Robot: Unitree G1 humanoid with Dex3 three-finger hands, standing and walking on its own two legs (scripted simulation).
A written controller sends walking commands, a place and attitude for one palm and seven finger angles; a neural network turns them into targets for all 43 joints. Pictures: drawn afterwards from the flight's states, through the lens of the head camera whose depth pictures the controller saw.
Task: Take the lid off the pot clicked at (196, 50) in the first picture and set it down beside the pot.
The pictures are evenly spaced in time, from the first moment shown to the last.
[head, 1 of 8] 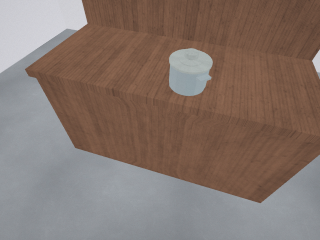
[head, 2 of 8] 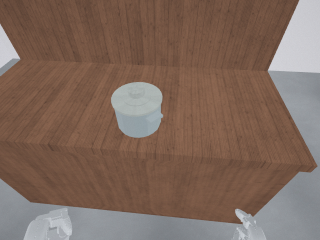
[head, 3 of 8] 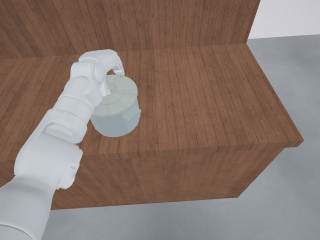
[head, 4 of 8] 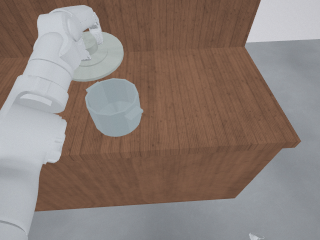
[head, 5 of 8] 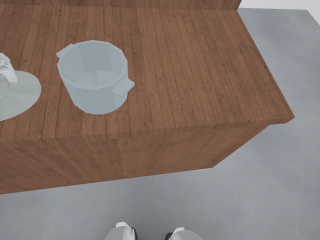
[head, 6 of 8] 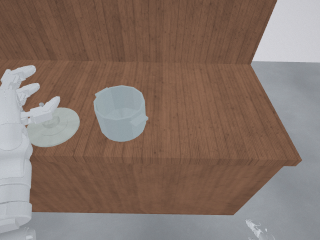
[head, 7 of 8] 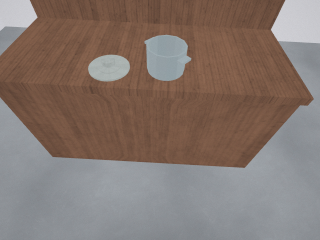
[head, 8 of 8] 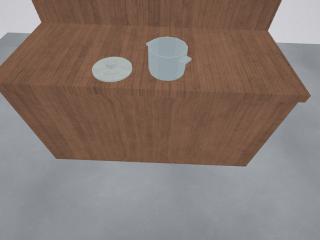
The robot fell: no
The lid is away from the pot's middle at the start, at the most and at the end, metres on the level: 0.00 0.24 0.24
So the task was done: yes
